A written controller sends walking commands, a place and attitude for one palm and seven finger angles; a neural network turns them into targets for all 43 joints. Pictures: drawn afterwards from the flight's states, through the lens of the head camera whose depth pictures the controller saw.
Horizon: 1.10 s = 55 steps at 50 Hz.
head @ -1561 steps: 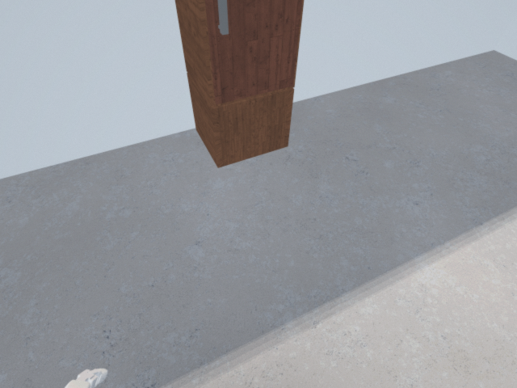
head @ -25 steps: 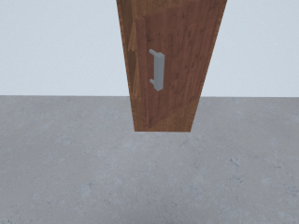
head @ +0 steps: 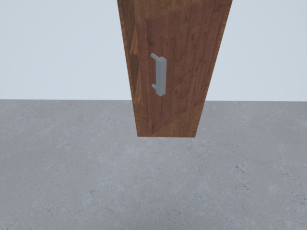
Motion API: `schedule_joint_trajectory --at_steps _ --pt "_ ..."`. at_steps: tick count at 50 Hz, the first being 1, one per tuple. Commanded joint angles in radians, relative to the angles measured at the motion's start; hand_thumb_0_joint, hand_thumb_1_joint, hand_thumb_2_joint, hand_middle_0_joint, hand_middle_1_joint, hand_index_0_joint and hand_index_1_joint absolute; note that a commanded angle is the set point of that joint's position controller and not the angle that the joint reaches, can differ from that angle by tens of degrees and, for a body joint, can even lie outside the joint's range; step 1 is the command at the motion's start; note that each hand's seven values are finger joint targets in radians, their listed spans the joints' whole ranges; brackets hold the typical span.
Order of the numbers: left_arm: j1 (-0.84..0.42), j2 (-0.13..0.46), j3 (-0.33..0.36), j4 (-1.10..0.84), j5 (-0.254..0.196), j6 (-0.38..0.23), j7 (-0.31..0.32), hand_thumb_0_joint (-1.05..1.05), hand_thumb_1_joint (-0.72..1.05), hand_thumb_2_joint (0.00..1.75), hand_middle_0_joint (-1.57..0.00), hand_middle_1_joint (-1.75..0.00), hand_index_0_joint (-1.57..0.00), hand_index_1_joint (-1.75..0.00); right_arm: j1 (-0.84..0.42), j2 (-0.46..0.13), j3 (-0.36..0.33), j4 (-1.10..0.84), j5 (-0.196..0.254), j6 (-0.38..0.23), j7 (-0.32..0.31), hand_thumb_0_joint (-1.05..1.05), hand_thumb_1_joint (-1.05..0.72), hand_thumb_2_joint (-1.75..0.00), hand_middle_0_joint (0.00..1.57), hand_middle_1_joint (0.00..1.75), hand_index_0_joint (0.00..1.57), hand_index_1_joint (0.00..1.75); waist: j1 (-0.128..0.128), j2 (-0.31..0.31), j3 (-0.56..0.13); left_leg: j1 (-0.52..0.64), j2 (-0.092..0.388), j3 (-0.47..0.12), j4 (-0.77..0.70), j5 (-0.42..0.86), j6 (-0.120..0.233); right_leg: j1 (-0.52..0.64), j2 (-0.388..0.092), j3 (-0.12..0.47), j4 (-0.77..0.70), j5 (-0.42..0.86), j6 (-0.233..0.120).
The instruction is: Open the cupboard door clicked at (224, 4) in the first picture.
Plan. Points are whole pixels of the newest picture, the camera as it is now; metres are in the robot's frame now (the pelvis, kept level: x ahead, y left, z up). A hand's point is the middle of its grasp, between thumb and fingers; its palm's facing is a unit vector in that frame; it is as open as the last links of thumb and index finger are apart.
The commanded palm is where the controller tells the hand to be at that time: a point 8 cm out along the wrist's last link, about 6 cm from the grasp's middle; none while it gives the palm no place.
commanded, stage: walk to a spot facing it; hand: left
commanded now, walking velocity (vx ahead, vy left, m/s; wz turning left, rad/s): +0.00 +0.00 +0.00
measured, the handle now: (157, 74) +0.62 +0.01 +0.05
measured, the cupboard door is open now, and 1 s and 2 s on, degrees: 39 39 39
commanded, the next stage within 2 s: none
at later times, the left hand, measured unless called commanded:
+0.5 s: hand out of the picture +0.09 +0.18 -0.17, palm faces -0.15 -0.95 -0.26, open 7.4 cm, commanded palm none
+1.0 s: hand (112, 222) +0.18 +0.15 -0.19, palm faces -0.44 -0.87 -0.21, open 7.4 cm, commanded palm none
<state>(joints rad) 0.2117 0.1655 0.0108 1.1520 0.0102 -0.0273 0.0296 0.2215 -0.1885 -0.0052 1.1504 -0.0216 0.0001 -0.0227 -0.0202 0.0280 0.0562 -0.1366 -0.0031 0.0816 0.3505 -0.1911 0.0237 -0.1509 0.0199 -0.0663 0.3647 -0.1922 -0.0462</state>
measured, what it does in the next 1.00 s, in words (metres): steps on the spot, turning right: left foot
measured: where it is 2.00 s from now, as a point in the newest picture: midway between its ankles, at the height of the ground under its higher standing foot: outside the picture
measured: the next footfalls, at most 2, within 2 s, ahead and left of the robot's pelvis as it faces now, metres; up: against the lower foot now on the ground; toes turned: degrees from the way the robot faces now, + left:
left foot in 0.90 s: +0.10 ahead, +0.10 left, +0.00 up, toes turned -27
right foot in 1.22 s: -0.03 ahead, -0.15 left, +0.00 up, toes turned -41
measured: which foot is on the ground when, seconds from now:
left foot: down 0.00-0.56, up 0.58-0.88, down 0.90-1.00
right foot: down 0.00-0.90, up 0.92-1.00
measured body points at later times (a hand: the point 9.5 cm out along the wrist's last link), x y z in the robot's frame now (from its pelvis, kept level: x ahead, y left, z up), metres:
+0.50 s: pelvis -0.01 -0.01 -0.01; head +0.04 -0.04 +0.43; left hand +0.10 +0.23 -0.15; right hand -0.02 -0.26 -0.18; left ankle +0.00 +0.10 -0.75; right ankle -0.03 -0.10 -0.72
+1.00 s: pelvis +0.01 +0.00 -0.01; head +0.08 -0.01 +0.43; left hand +0.20 +0.19 -0.17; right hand -0.01 -0.28 -0.14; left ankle +0.06 +0.12 -0.75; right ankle -0.05 -0.12 -0.69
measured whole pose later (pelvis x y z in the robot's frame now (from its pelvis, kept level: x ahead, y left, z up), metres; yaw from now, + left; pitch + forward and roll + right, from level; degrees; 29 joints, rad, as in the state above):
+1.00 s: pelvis +0.01 +0.00 -0.01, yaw -30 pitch +1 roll -1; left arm 0.15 0.26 0.09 0.92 0.02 0.07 -0.02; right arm 0.12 -0.20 -0.03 0.86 -0.03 0.01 -0.03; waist 0.03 -0.05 0.13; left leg -0.26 0.06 0.03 0.56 -0.31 -0.01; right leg -0.49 0.06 0.07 1.00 -0.48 0.04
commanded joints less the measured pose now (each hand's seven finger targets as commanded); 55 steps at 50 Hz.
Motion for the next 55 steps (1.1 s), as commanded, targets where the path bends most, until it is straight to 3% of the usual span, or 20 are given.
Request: schedule_joint_trajectory --at_steps 1,14,17,18,20,25,26,27,28,30,32,35,39,42,43,44,45,47,50,55 --pt "0.036 0.151 0.027 -0.025 -0.002 -0.011 0.005 0.0 0.9 0.9 -0.2 -0.3 -0.2 -0.3 0.039 -0.117 -0.017 -0.022 0.0 -0.011 -0.01 0.0 -0.9 -0.9 0.2 0.3 0.2 0.3 0.005 -0.026 -0.013 0.007 0.116 -0.126 -0.066 0.086 0.013 -0.018 -0.138 0.138 -0.086 0.084 -0.01" --pt "-0.003 0.17 0.084 -0.135 0.008 0.049 -0.009 0.0 0.9 0.9 -0.2 -0.3 -0.2 -0.3 0.037 -0.116 -0.063 -0.127 0.001 0.03 -0.024 0.0 -0.9 -0.9 0.2 0.3 0.2 0.3 -0.004 -0.039 -0.042 0.0 0.152 -0.028 0.105 -0.054 0.003 -0.171 -0.122 0.271 0.042 0.167 -0.035" --pt "-0.019 0.146 0.086 -0.173 0.01 0.056 -0.021 0.0 0.9 0.9 -0.2 -0.3 -0.2 -0.3 0.029 -0.166 -0.079 -0.154 -0.006 0.026 -0.028 0.0 -0.9 -0.9 0.2 0.3 0.2 0.3 -0.002 0.089 -0.035 0.037 0.284 -0.131 0.002 -0.061 0.062 -0.277 -0.031 0.183 0.226 0.083 0.0" --pt "-0.022 0.134 0.087 -0.182 0.01 0.061 -0.027 0.0 0.9 0.9 -0.2 -0.3 -0.2 -0.3 0.029 -0.19 -0.084 -0.162 -0.01 0.022 -0.029 0.0 -0.9 -0.9 0.2 0.3 0.2 0.3 0.001 0.159 -0.037 0.027 0.373 -0.193 -0.063 -0.026 0.111 -0.298 0.003 0.123 0.384 -0.099 0.013" --pt "-0.033 0.135 0.096 -0.207 0.014 0.073 -0.033 0.0 0.9 0.9 -0.2 -0.3 -0.2 -0.3 0.02 -0.191 -0.084 -0.18 -0.016 0.012 -0.03 0.0 -0.9 -0.9 0.2 0.3 0.2 0.3 0.01 0.159 -0.044 0.031 0.466 -0.219 -0.102 0.083 0.184 -0.353 -0.031 0.097 0.639 -0.336 0.034" --pt "0.029 0.106 0.093 -0.215 0.011 0.064 -0.045 0.0 0.9 0.9 -0.2 -0.3 -0.2 -0.3 -0.057 -0.214 -0.09 -0.222 -0.02 0.016 -0.022 0.0 -0.9 -0.9 0.2 0.3 0.2 0.3 0.06 0.045 -0.054 -0.037 0.364 0.022 0.119 0.219 0.07 -0.149 -0.048 0.021 0.331 -0.185 0.043" --pt "0.077 0.127 0.1 -0.203 0.014 0.06 -0.042 0.0 0.9 0.9 -0.2 -0.3 -0.2 -0.3 -0.071 -0.211 -0.092 -0.231 -0.012 0.022 -0.019 0.0 -0.9 -0.9 0.2 0.3 0.2 0.3 0.087 -0.025 -0.053 -0.086 0.308 0.062 0.226 0.132 0.026 -0.075 -0.041 0.045 0.17 -0.031 0.034" --pt "0.114 0.219 0.115 -0.198 0.023 0.048 -0.03 0.0 0.9 0.9 -0.2 -0.3 -0.2 -0.3 -0.081 -0.165 -0.09 -0.259 0.002 0.03 -0.014 0.0 -0.9 -0.9 0.2 0.3 0.2 0.3 0.098 -0.283 -0.051 -0.221 0.166 0.132 0.434 -0.127 -0.041 -0.011 -0.183 0.326 -0.012 0.175 -0.025" --pt "0.131 0.304 0.132 -0.2 0.021 0.041 -0.014 0.0 0.9 0.9 -0.2 -0.3 -0.2 -0.3 -0.122 -0.119 -0.081 -0.3 0.009 0.035 -0.005 0.0 -0.9 -0.9 0.2 0.3 0.2 0.3 0.115 -0.415 -0.028 -0.399 0.039 0.076 0.674 -0.47 -0.072 0.024 -0.364 0.618 -0.081 0.427 -0.133" --pt "0.095 0.307 0.131 -0.223 0.009 0.045 -0.004 0.0 0.9 0.9 -0.2 -0.3 -0.2 -0.3 -0.131 -0.113 -0.081 -0.309 0.011 0.041 0.006 0.0 -0.9 -0.9 0.2 0.3 0.2 0.3 0.085 -0.2 -0.009 -0.432 0.079 -0.058 0.802 -0.416 -0.064 -0.045 -0.354 0.583 -0.064 0.172 -0.215" --pt "0.021 0.252 0.124 -0.248 0.017 0.041 0.006 0.0 0.9 0.9 -0.2 -0.3 -0.2 -0.3 -0.143 -0.124 -0.079 -0.306 0.009 0.035 -0.003 0.0 -0.9 -0.9 0.2 0.3 0.2 0.3 0.048 -0.218 -0.075 -0.438 0.081 -0.102 0.79 -0.333 -0.07 0.018 -0.274 0.529 0.004 0.307 -0.182" --pt "0.045 0.253 0.121 -0.253 0.018 0.037 0.008 0.0 0.9 0.9 -0.2 -0.3 -0.2 -0.3 -0.136 -0.095 -0.069 -0.306 0.017 0.027 -0.005 0.0 -0.9 -0.9 0.2 0.3 0.2 0.3 0.054 -0.127 -0.178 -0.361 0.046 -0.077 0.632 -0.31 -0.08 0.11 -0.233 0.48 0.064 0.52 -0.171" --pt "0.035 0.265 0.123 -0.259 0.021 0.048 -0.001 0.0 0.9 0.9 -0.2 -0.3 -0.2 -0.3 -0.137 -0.085 -0.067 -0.325 0.023 0.023 -0.01 0.0 -0.9 -0.9 0.2 0.3 0.2 0.3 0.048 -0.174 -0.142 -0.272 0.014 -0.074 0.453 -0.272 -0.074 0.04 -0.202 0.503 0.057 0.463 -0.15" --pt "-0.027 0.25 0.119 -0.28 0.012 0.059 -0.01 0.0 0.9 0.9 -0.2 -0.3 -0.2 -0.3 -0.046 -0.108 -0.07 -0.302 0.025 0.016 -0.02 0.0 -0.9 -0.9 0.2 0.3 0.2 0.3 -0.006 -0.175 -0.125 -0.072 -0.001 -0.078 0.184 -0.114 -0.064 -0.101 -0.143 0.487 0.094 0.35 -0.076" --pt "-0.046 0.218 0.111 -0.294 0.004 0.061 -0.012 0.0 0.9 0.9 -0.2 -0.3 -0.2 -0.3 0.002 -0.146 -0.076 -0.289 0.022 0.006 -0.027 0.0 -0.9 -0.9 0.2 0.3 0.2 0.3 -0.033 -0.094 -0.145 0.083 0.068 -0.13 0.052 -0.056 -0.047 -0.226 -0.085 0.433 0.157 0.22 -0.027" --pt "-0.023 0.154 0.098 -0.315 -0.005 0.063 -0.023 0.0 0.9 0.9 -0.2 -0.3 -0.2 -0.3 0.011 -0.245 -0.094 -0.297 0.006 -0.004 -0.03 0.0 -0.9 -0.9 0.2 0.3 0.2 0.3 -0.026 0.212 -0.149 0.189 0.317 -0.398 -0.066 -0.022 0.027 -0.413 0.052 0.286 0.331 -0.15 0.038" --pt "-0.058 0.164 0.096 -0.335 0.001 0.063 -0.031 0.0 0.9 0.9 -0.2 -0.3 -0.2 -0.3 0.021 -0.297 -0.103 -0.31 -0.006 0.0 -0.036 0.0 -0.9 -0.9 0.2 0.3 0.2 0.3 -0.035 0.304 -0.11 0.131 0.489 -0.522 -0.091 0.128 0.132 -0.467 0.053 0.14 0.561 -0.443 0.083" --pt "-0.054 0.181 0.106 -0.335 0.015 0.064 -0.047 0.0 0.9 0.9 -0.2 -0.3 -0.2 -0.3 -0.028 -0.24 -0.081 -0.335 -0.02 -0.002 -0.033 0.0 -0.9 -0.9 0.2 0.3 0.2 0.3 0.002 0.106 -0.069 -0.014 0.439 -0.397 -0.063 0.205 0.185 -0.425 0.0 0.135 0.77 -0.359 0.094" --pt "-0.076 0.161 0.099 -0.326 0.011 0.074 -0.064 0.0 0.9 0.9 -0.2 -0.3 -0.2 -0.3 -0.061 -0.204 -0.071 -0.347 -0.018 -0.003 -0.031 0.0 -0.9 -0.9 0.2 0.3 0.2 0.3 0.026 0.195 -0.039 0.001 0.308 -0.159 0.024 0.444 0.112 -0.434 -0.028 0.085 0.763 -0.291 0.109" --pt "-0.123 0.138 0.078 -0.35 0.006 0.064 -0.075 0.0 0.9 0.9 -0.2 -0.3 -0.2 -0.3 0.041 -0.238 -0.083 -0.315 -0.018 0.0 -0.023 0.0 -0.9 -0.9 0.2 0.3 0.2 0.3 -0.015 0.201 -0.109 0.075 0.305 -0.063 0.086 0.494 0.08 -0.287 -0.012 -0.014 0.451 -0.256 0.087"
